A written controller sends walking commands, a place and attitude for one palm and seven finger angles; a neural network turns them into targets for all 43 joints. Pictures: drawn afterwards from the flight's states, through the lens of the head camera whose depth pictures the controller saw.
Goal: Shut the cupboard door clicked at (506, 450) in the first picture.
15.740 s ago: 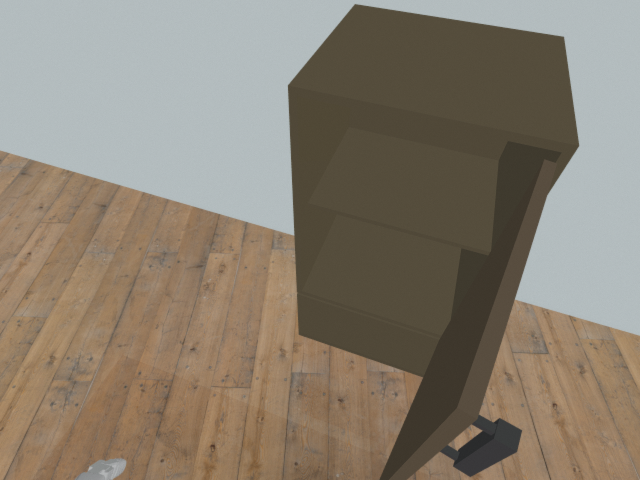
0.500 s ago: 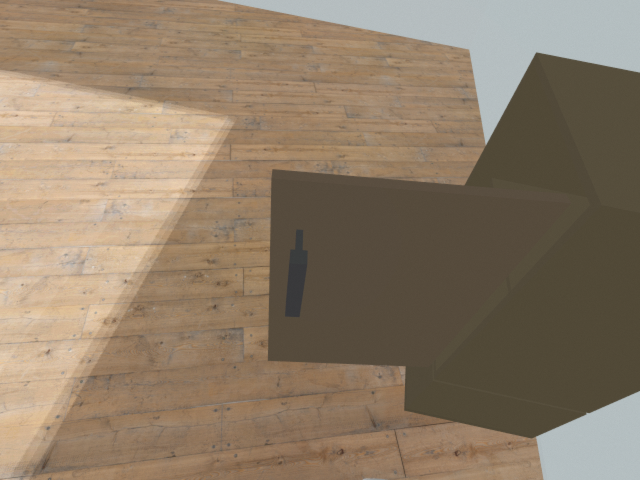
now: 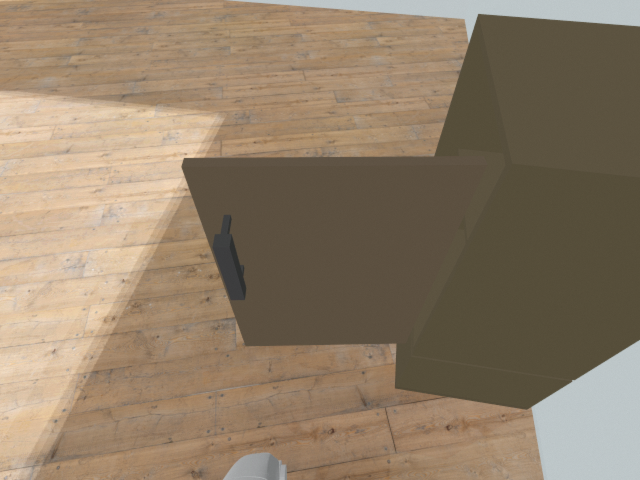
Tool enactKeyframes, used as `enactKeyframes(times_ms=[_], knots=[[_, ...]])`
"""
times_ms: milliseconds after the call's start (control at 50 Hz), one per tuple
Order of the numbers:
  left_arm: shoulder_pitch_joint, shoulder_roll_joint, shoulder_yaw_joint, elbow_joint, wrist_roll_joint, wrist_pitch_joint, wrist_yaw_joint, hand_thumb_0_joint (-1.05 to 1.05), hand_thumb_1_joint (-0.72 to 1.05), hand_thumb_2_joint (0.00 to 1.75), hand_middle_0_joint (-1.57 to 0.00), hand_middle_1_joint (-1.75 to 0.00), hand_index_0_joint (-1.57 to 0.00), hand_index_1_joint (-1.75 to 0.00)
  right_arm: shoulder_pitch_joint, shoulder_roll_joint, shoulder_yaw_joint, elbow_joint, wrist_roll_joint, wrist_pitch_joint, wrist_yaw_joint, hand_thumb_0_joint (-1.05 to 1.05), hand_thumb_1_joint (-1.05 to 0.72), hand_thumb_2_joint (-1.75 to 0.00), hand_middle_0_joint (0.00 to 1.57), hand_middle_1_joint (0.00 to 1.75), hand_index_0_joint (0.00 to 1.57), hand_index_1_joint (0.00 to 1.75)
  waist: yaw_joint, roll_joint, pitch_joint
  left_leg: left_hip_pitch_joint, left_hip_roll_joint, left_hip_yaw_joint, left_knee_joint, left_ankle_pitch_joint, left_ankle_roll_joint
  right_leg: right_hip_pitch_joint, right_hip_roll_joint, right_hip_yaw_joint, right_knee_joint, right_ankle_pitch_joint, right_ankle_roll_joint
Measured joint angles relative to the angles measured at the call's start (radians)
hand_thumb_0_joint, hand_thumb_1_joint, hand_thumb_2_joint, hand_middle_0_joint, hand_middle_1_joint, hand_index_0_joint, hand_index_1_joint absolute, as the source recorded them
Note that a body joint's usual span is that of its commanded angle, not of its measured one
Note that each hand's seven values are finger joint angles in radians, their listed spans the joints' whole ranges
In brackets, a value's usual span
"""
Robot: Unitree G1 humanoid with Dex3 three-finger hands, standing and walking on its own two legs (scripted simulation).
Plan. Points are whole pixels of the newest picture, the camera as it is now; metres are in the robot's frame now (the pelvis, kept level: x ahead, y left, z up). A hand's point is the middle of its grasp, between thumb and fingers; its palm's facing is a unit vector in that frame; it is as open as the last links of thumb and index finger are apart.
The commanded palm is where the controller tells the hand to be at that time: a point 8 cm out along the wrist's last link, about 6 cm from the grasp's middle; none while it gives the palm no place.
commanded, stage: shuffle to correct the standing spot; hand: left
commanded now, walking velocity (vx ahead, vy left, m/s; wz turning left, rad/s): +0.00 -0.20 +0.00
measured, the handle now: (232, 258) +0.44 +0.16 -0.04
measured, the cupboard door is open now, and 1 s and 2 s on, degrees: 100 100 100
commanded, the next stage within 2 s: come to a stop and stand still in 0.18 s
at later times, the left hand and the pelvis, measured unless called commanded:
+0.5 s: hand out of the picture +0.01 +0.10 -0.17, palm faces +0.02 -0.98 -0.20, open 7.4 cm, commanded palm none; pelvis -0.03 -0.09 +0.00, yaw -1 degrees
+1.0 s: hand out of the picture -0.04 +0.18 -0.17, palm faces +0.07 -0.96 -0.27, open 7.4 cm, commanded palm none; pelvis -0.04 -0.02 +0.00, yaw +0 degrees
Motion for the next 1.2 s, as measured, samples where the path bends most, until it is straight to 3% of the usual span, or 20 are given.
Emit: enactKeyframes(times_ms=[40, 100, 120, 140, 180, 240, 280, 340, 420, 480, 580, 680, 740, 800, 860, 900, 960, 1040, 1120, 1200], knots=[[0.004, 0.000, -0.003, 0.000, 0.003, 0.008, 0.005, 0.01, 0.91, 0.90, -0.20, -0.30, -0.20, -0.30, -0.002, 0.010, 0.007, -0.015, -0.001, -0.006, 0.003, 0.01, -0.90, -0.90, 0.20, 0.29, 0.20, 0.30, -0.001, -0.022, -0.005, 0.019, -0.019, 0.037, -0.038, 0.015, 0.000, -0.008, 0.003, -0.001, 0.004, 0.004, -0.010], [0.011, 0.005, -0.007, -0.001, -0.004, 0.016, 0.004, 0.01, 0.91, 0.90, -0.20, -0.30, -0.20, -0.30, 0.002, 0.033, 0.023, -0.035, -0.003, -0.024, 0.004, 0.01, -0.90, -0.90, 0.20, 0.29, 0.20, 0.30, -0.004, -0.047, -0.013, 0.118, -0.035, 0.084, -0.286, 0.140, 0.002, -0.037, 0.017, -0.006, 0.043, -0.007, -0.015], [0.018, 0.005, -0.007, -0.005, -0.010, 0.019, 0.003, 0.01, 0.91, 0.90, -0.20, -0.30, -0.20, -0.30, 0.010, 0.037, 0.031, -0.043, -0.004, -0.034, 0.004, 0.01, -0.90, -0.90, 0.20, 0.29, 0.20, 0.30, -0.007, -0.045, -0.020, 0.157, -0.031, 0.082, -0.391, 0.194, 0.021, -0.058, 0.029, -0.013, 0.076, -0.020, -0.015], [0.017, 0.009, -0.005, -0.005, -0.015, 0.021, 0.001, 0.01, 0.91, 0.90, -0.20, -0.30, -0.20, -0.30, 0.011, 0.049, 0.035, -0.044, -0.009, -0.042, 0.003, 0.01, -0.90, -0.90, 0.20, 0.29, 0.20, 0.30, -0.011, -0.059, -0.018, 0.150, -0.032, 0.081, -0.394, 0.210, 0.056, -0.088, 0.032, -0.007, 0.141, -0.080, -0.013], [0.014, 0.017, 0.001, 0.001, -0.013, 0.032, -0.004, 0.01, 0.91, 0.90, -0.20, -0.30, -0.20, -0.30, 0.016, 0.072, 0.050, -0.043, -0.015, -0.051, 0.005, 0.01, -0.90, -0.90, 0.20, 0.29, 0.20, 0.30, -0.013, -0.086, -0.010, 0.141, -0.028, 0.086, -0.376, 0.209, 0.083, -0.161, 0.048, 0.043, 0.337, -0.177, -0.007], [0.012, 0.025, 0.012, 0.015, -0.010, 0.034, -0.015, 0.01, 0.92, 0.90, -0.20, -0.30, -0.20, -0.30, 0.037, 0.094, 0.064, -0.031, -0.017, -0.055, 0.003, 0.01, -0.90, -0.90, 0.20, 0.29, 0.20, 0.30, -0.010, -0.096, -0.010, 0.165, -0.016, 0.080, -0.443, 0.249, 0.068, -0.234, 0.047, 0.089, 0.556, -0.127, 0.013], [0.017, 0.025, 0.015, 0.020, -0.012, 0.032, -0.020, 0.01, 0.92, 0.90, -0.20, -0.30, -0.20, -0.30, 0.048, 0.100, 0.066, -0.020, -0.016, -0.056, 0.004, 0.01, -0.90, -0.90, 0.20, 0.29, 0.21, 0.30, -0.002, -0.092, -0.016, 0.186, -0.006, 0.078, -0.506, 0.289, 0.056, -0.244, 0.025, 0.103, 0.591, -0.077, 0.027], [0.032, 0.022, 0.018, 0.027, -0.016, 0.031, -0.022, 0.01, 0.92, 0.90, -0.20, -0.30, -0.20, -0.30, 0.059, 0.098, 0.060, -0.013, -0.015, -0.056, 0.009, 0.01, -0.90, -0.90, 0.20, 0.30, 0.21, 0.30, 0.002, -0.070, -0.025, 0.204, 0.019, 0.071, -0.573, 0.332, 0.042, -0.204, -0.014, 0.099, 0.491, -0.072, 0.042], [0.046, 0.013, 0.011, 0.047, -0.021, 0.010, -0.015, 0.01, 0.92, 0.90, -0.20, -0.30, -0.20, -0.30, 0.066, 0.083, 0.047, -0.012, -0.016, -0.054, 0.021, 0.01, -0.90, -0.90, 0.20, 0.30, 0.21, 0.30, -0.011, -0.036, -0.029, 0.200, 0.045, 0.055, -0.596, 0.356, 0.015, -0.076, -0.047, 0.060, 0.208, -0.113, 0.040], [0.068, 0.020, -0.002, 0.056, -0.023, -0.034, -0.003, 0.01, 0.91, 0.90, -0.20, -0.30, -0.20, -0.30, 0.085, 0.081, 0.045, -0.001, -0.005, -0.051, 0.028, 0.01, -0.90, -0.90, 0.20, 0.30, 0.21, 0.30, -0.005, -0.059, -0.045, 0.168, 0.028, 0.056, -0.530, 0.328, -0.010, 0.059, -0.068, 0.053, -0.063, -0.006, 0.024], [0.102, -0.040, -0.022, 0.101, -0.015, -0.059, 0.010, 0.01, 0.92, 0.90, -0.20, -0.30, -0.20, -0.30, 0.065, 0.038, 0.036, 0.025, 0.001, -0.009, 0.041, 0.01, -0.90, -0.90, 0.20, 0.29, 0.20, 0.30, 0.024, -0.008, -0.050, 0.124, -0.015, -0.002, -0.344, 0.140, -0.010, 0.068, -0.062, 0.063, -0.045, -0.021, 0.064], [0.136, -0.045, -0.019, 0.093, -0.007, -0.058, 0.022, 0.01, 0.92, 0.90, -0.20, -0.30, -0.20, -0.30, 0.034, 0.024, 0.031, -0.017, 0.003, -0.004, 0.058, 0.01, -0.90, -0.90, 0.20, 0.29, 0.20, 0.30, 0.041, -0.038, -0.038, 0.074, -0.063, 0.020, -0.187, 0.150, -0.021, 0.082, -0.089, 0.065, -0.079, 0.003, 0.071], [0.147, -0.030, -0.009, 0.084, -0.001, -0.056, 0.032, 0.01, 0.91, 0.90, -0.20, -0.30, -0.20, -0.30, 0.006, 0.019, 0.027, -0.045, 0.006, 0.000, 0.061, 0.01, -0.91, -0.90, 0.19, 0.29, 0.20, 0.30, 0.059, -0.056, -0.027, 0.090, -0.073, 0.029, -0.249, 0.151, -0.020, 0.070, -0.103, 0.064, -0.064, -0.001, 0.083], [0.162, -0.007, 0.001, 0.080, -0.003, -0.042, 0.033, 0.01, 0.91, 0.90, -0.20, -0.30, -0.20, -0.30, -0.018, 0.017, 0.029, -0.074, 0.010, -0.019, 0.059, 0.01, -0.91, -0.90, 0.19, 0.29, 0.20, 0.30, 0.065, -0.069, -0.026, 0.175, -0.070, 0.033, -0.460, 0.255, -0.012, 0.037, -0.107, 0.069, -0.001, -0.031, 0.100], [0.141, 0.022, -0.012, 0.105, -0.008, -0.029, 0.045, 0.01, 0.91, 0.90, -0.20, -0.30, -0.20, -0.30, -0.025, 0.020, 0.049, -0.123, -0.001, -0.045, 0.054, 0.01, -0.91, -0.90, 0.19, 0.29, 0.20, 0.30, 0.052, -0.074, -0.016, 0.146, -0.084, 0.032, -0.405, 0.245, 0.069, -0.019, -0.092, 0.087, 0.154, -0.178, 0.033], [0.131, 0.033, -0.020, 0.102, -0.006, -0.015, 0.039, 0.01, 0.91, 0.90, -0.20, -0.30, -0.20, -0.30, -0.013, 0.021, 0.067, -0.154, -0.008, -0.046, 0.051, 0.01, -0.91, -0.90, 0.19, 0.29, 0.20, 0.30, 0.049, -0.054, -0.031, 0.137, -0.089, 0.027, -0.402, 0.237, 0.093, -0.072, -0.049, 0.094, 0.313, -0.242, -0.008], [0.125, 0.039, -0.024, 0.085, -0.011, -0.025, 0.030, 0.01, 0.91, 0.90, -0.20, -0.30, -0.20, -0.30, -0.006, 0.029, 0.088, -0.173, -0.012, -0.048, 0.046, 0.01, -0.90, -0.90, 0.19, 0.29, 0.20, 0.30, 0.057, -0.029, -0.046, 0.160, -0.111, 0.042, -0.464, 0.271, 0.114, -0.114, -0.015, 0.071, 0.421, -0.210, -0.026], [0.119, 0.032, -0.029, 0.061, -0.016, -0.032, 0.029, 0.01, 0.91, 0.90, -0.20, -0.30, -0.20, -0.30, 0.003, 0.048, 0.106, -0.181, -0.011, -0.055, 0.040, 0.01, -0.90, -0.90, 0.20, 0.29, 0.20, 0.30, 0.061, -0.002, -0.065, 0.191, -0.145, 0.070, -0.553, 0.319, 0.137, -0.094, 0.007, 0.038, 0.338, -0.200, -0.031], [0.123, 0.019, -0.036, 0.041, -0.013, -0.040, 0.031, 0.01, 0.91, 0.90, -0.20, -0.30, -0.20, -0.30, 0.016, 0.060, 0.105, -0.177, -0.004, -0.058, 0.035, 0.00, -0.91, -0.90, 0.20, 0.30, 0.20, 0.30, 0.055, 0.002, -0.082, 0.187, -0.181, 0.102, -0.576, 0.332, 0.150, -0.012, 0.013, 0.046, 0.086, -0.120, -0.049], [0.129, -0.018, -0.057, 0.051, -0.014, -0.049, 0.030, 0.01, 0.91, 0.90, -0.19, -0.30, -0.20, -0.30, 0.028, 0.037, 0.091, -0.147, 0.005, -0.055, 0.031, -0.01, -0.94, -0.90, 0.20, 0.30, 0.21, 0.30, 0.030, 0.039, -0.090, 0.202, -0.175, 0.098, -0.599, 0.333, 0.118, 0.012, 0.021, 0.048, 0.027, -0.058, -0.032]])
